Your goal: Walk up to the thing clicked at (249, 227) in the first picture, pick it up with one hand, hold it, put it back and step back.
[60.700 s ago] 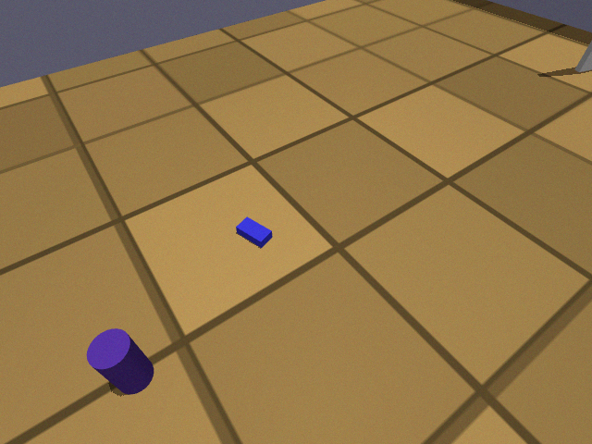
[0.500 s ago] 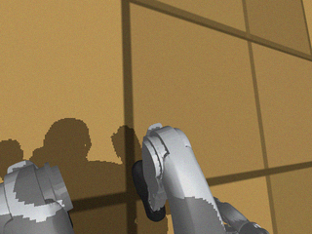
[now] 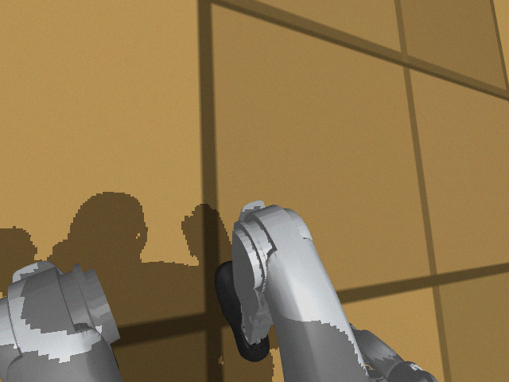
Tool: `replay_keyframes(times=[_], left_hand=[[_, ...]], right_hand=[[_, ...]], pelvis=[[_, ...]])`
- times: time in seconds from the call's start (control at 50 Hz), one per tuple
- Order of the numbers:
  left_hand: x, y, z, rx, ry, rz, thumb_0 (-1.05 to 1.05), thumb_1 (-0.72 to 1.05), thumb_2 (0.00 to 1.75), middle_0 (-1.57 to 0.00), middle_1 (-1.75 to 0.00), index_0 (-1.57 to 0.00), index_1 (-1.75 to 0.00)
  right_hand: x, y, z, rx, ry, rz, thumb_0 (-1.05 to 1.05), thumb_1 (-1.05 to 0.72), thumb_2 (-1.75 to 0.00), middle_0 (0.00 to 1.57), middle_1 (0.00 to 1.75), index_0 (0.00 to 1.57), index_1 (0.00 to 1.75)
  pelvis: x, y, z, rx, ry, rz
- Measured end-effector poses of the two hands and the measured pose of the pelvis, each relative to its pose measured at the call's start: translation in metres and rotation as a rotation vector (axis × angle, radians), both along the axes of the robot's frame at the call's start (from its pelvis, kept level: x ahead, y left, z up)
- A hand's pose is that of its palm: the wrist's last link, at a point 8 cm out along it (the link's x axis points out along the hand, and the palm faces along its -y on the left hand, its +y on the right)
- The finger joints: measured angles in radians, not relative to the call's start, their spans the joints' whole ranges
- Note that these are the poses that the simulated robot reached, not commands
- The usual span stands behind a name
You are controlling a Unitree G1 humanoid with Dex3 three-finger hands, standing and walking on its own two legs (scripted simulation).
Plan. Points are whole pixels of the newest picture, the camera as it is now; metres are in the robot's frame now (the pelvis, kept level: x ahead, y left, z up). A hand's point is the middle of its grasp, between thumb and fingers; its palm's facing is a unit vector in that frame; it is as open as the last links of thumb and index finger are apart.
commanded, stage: open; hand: left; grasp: from above
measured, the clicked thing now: out of the picture +0.42 +0.36 -0.27
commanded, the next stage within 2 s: withdraw in 0.02 s
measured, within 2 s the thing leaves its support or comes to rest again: neither
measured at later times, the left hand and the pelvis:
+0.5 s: hand out of the picture +0.45 +0.38 -0.15, palm faces -0.25 -0.09 -0.96, open 14.0 cm; pelvis +0.00 +0.00 +0.01, yaw +2 degrees
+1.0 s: hand out of the picture +0.39 +0.36 -0.14, palm faces -0.49 -0.13 -0.86, open 14.0 cm; pelvis -0.02 -0.01 +0.03, yaw +6 degrees
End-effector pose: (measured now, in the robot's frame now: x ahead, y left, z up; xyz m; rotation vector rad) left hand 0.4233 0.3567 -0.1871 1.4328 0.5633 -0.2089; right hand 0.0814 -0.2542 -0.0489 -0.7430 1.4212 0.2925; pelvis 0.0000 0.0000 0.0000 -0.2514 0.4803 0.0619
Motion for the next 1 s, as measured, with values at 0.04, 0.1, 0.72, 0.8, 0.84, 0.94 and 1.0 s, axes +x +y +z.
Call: replay_keyframes(times=[0.04,0.1,0.72,0.8,0.84,0.94,1.0], left_hand=[[0.000,0.000,0.001,0.002,-0.005,0.002,0.00,-0.45,0.94,-0.12,-0.99,-0.13,-0.98],[0.001,-0.001,0.002,0.005,-0.011,0.008,0.00,-0.47,0.96,-0.11,-1.00,-0.11,-0.99],[-0.002,0.017,0.161,0.075,0.045,0.102,0.00,-0.51,1.00,-0.09,-1.02,-0.08,-1.01],[-0.013,0.007,0.156,0.015,0.069,0.066,0.00,-0.51,1.01,-0.09,-1.02,-0.08,-1.02],[-0.019,0.005,0.148,-0.005,0.072,0.045,0.00,-0.51,1.01,-0.09,-1.01,-0.09,-1.02],[-0.029,0.006,0.120,-0.013,0.065,-0.008,0.00,-0.51,1.01,-0.10,-1.01,-0.09,-1.01],[-0.028,0.009,0.107,-0.002,0.031,-0.030,0.00,-0.51,1.00,-0.10,-1.01,-0.09,-1.01]], right_hand=[[0.001,-0.001,-0.001,0.002,-0.002,0.001,0.00,-0.90,-0.89,0.20,0.30,0.21,0.30],[0.002,-0.001,-0.001,0.004,-0.005,0.002,0.00,-0.90,-0.89,0.20,0.30,0.21,0.30],[0.031,-0.005,0.005,0.126,-0.133,-0.206,0.00,-0.91,-0.90,0.20,0.30,0.21,0.30],[0.023,-0.015,0.016,0.074,-0.118,-0.203,0.00,-0.91,-0.90,0.20,0.30,0.21,0.30],[0.018,-0.021,0.019,0.040,-0.110,-0.200,0.00,-0.91,-0.90,0.20,0.30,0.21,0.30],[0.005,-0.033,0.019,-0.040,-0.079,-0.181,0.00,-0.91,-0.90,0.20,0.30,0.21,0.30],[-0.003,-0.036,0.014,-0.070,-0.064,-0.174,0.00,-0.91,-0.89,0.20,0.30,0.21,0.30]], pelvis=[[0.000,0.000,0.000,0.000,0.001,-0.001],[0.000,-0.001,0.000,0.002,0.003,-0.003],[-0.009,-0.006,0.053,0.066,0.096,0.059],[-0.014,-0.010,0.059,0.073,0.090,0.066],[-0.015,-0.012,0.057,0.075,0.085,0.066],[-0.018,-0.014,0.043,0.076,0.063,0.062],[-0.020,-0.014,0.032,0.075,0.046,0.062]])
